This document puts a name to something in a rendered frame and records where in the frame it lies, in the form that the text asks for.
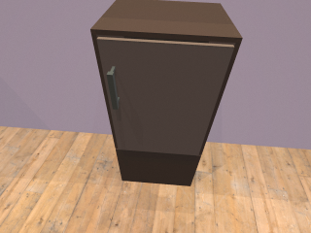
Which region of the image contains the handle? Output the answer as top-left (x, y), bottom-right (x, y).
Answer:
top-left (106, 66), bottom-right (120, 110)

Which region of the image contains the cupboard door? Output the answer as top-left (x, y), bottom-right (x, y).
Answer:
top-left (96, 37), bottom-right (235, 155)

